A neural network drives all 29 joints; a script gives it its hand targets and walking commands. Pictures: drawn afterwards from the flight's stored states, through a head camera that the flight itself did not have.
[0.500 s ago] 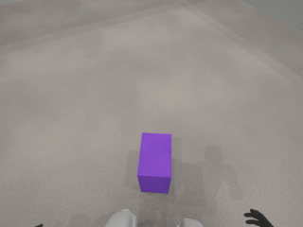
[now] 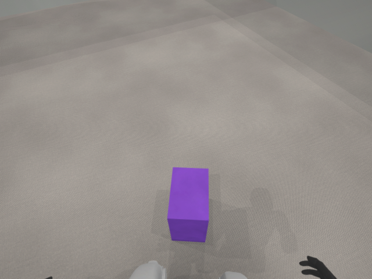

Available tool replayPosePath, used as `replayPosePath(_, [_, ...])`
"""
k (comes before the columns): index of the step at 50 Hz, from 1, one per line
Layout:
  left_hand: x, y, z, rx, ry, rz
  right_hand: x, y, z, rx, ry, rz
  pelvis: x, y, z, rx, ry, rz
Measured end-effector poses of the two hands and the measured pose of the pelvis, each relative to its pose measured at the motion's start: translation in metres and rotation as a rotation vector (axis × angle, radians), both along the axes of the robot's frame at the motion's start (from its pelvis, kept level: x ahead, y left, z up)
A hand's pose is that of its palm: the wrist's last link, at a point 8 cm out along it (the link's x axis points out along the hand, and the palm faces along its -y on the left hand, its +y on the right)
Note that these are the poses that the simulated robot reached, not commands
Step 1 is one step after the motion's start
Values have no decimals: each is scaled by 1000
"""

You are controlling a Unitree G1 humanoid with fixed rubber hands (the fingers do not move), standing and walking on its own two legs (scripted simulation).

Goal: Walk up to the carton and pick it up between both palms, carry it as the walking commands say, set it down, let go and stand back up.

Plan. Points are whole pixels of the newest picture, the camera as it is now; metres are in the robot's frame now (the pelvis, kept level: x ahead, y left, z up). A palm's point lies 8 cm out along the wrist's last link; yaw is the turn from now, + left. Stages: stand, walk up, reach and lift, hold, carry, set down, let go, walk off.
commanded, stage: walk up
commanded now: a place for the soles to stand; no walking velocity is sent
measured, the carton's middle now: (189, 205) +0.52 +0.00 -0.57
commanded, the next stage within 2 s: reach and lift in 0.22 s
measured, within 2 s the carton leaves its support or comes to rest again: neither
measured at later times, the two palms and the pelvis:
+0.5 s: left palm (52, 267) +0.17 +0.30 -0.07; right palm (308, 278) +0.15 -0.26 -0.10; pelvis -0.01 +0.00 +0.00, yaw +0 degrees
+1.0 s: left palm (95, 223) +0.28 +0.25 -0.13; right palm (284, 224) +0.28 -0.25 -0.13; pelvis -0.01 +0.00 -0.02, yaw -1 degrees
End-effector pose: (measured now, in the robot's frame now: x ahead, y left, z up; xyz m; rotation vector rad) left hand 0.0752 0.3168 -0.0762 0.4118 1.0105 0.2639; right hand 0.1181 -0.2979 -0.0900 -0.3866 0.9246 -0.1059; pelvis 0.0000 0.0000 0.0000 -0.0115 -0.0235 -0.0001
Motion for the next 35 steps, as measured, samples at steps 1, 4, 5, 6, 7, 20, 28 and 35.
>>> replayPosePath(1, [-1,0,0,1,-2,-1,0,0,0,1,-1,0,0,0,0,1,0,0])
replayPosePath(4, [-2,1,0,0,5,0,0,1,0,0,0,-1,0,1,0,0,1,-1])
replayPosePath(5, [-2,1,0,0,7,0,0,1,0,0,0,-2,1,1,0,0,1,-2])
replayPosePath(6, [-1,2,-1,-1,7,0,0,2,0,-1,1,-3,1,2,0,-1,1,-2])
replayPosePath(7, [0,2,-1,-2,6,0,-1,2,0,-2,1,-3,1,2,0,-2,1,-2])
replayPosePath(20, [49,-16,-1,-46,-14,-24,16,24,-15,64,52,-7,-11,-1,-1,-2,-15,-6])
replayPosePath(28, [114,-23,0,-76,-119,-64,46,41,-13,91,24,-27,-5,0,0,-2,31,-7])
replayPosePath(35, [137,-33,-14,-92,-86,-69,87,43,-18,91,3,-18,0,0,-1,-2,121,-8])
